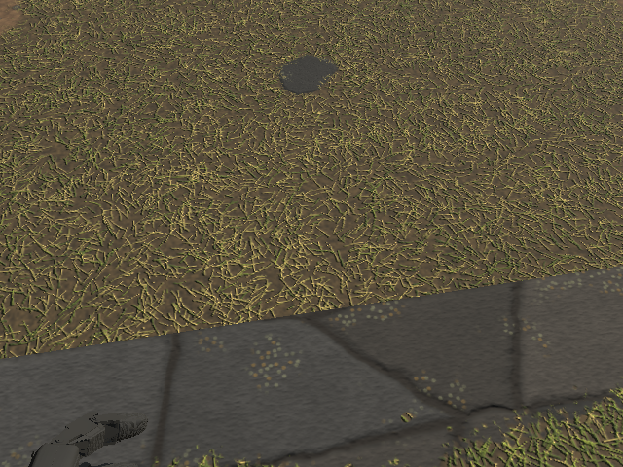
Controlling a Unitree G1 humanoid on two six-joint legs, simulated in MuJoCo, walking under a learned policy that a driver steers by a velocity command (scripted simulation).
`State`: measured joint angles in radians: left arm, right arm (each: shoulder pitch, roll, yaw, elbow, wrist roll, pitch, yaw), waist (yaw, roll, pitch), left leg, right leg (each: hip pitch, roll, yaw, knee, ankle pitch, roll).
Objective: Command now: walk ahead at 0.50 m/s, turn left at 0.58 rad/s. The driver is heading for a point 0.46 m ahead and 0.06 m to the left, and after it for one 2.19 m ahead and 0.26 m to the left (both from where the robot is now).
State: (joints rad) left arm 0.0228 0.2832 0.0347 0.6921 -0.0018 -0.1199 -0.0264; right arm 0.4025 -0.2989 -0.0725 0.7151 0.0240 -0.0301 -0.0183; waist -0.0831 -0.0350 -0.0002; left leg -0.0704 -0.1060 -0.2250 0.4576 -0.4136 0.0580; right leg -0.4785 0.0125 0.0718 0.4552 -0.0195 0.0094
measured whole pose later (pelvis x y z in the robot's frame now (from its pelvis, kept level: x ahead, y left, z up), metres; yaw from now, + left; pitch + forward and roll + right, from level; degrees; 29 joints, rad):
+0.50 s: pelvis +0.27 +0.02 +0.00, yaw +18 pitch +2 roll -1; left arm 0.47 0.23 0.01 0.91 0.07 -0.12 -0.01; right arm 0.06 -0.24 -0.01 0.72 -0.06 -0.07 0.10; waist 0.09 0.01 -0.02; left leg -0.62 0.05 0.02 0.61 0.03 0.07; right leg 0.15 -0.02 -0.24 0.21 -0.38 0.03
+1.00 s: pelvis +0.42 +0.07 +0.00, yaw +26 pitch +2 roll +1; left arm 0.24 0.28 -0.01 0.80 0.01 -0.09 -0.07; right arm 0.14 -0.26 -0.02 0.70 -0.01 -0.08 0.06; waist 0.01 -0.02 0.02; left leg -0.34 -0.05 -0.05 0.53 -0.22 0.00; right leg -0.40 -0.05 -0.01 0.57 -0.21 0.00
